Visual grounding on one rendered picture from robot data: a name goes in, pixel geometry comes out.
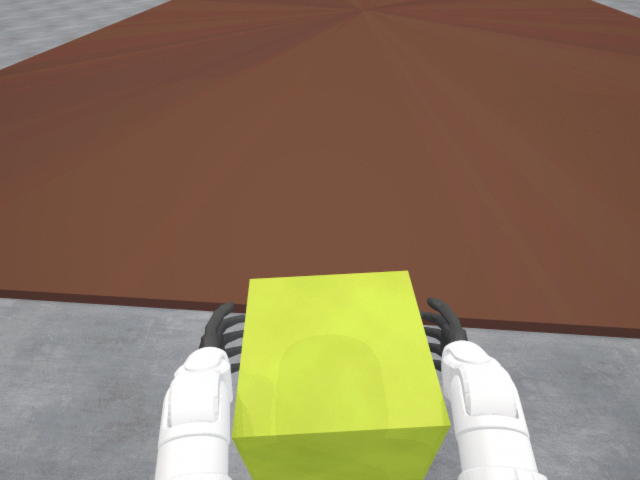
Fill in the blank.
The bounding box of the carton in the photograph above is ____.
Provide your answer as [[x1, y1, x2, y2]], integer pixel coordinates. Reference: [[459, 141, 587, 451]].
[[232, 271, 451, 480]]

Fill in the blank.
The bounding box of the robot left forearm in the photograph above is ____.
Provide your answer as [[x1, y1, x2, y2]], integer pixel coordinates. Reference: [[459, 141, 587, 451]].
[[155, 347, 233, 480]]

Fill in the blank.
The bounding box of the right robot hand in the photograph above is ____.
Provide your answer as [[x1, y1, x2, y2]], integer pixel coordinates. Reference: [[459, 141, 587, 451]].
[[419, 297, 468, 372]]

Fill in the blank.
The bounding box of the left robot hand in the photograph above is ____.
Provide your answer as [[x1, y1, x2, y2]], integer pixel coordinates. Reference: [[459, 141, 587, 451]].
[[199, 302, 246, 373]]

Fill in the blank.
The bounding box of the robot right forearm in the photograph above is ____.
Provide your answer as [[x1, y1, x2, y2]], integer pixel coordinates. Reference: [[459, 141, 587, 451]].
[[441, 341, 548, 480]]

